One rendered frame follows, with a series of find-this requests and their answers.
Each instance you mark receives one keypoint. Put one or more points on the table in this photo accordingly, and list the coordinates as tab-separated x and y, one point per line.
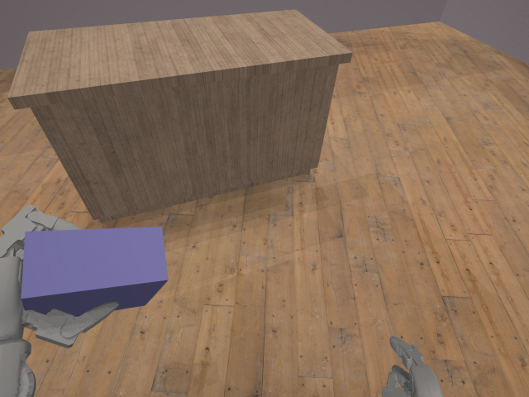
149	115

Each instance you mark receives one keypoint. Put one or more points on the robot left forearm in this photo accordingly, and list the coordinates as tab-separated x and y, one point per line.
16	377

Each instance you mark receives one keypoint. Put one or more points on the robot right hand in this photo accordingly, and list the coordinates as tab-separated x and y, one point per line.
421	381

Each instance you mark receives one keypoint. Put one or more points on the sponge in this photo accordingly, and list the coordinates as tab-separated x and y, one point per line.
76	270

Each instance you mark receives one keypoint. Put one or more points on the robot left hand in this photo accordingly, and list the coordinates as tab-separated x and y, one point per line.
56	326

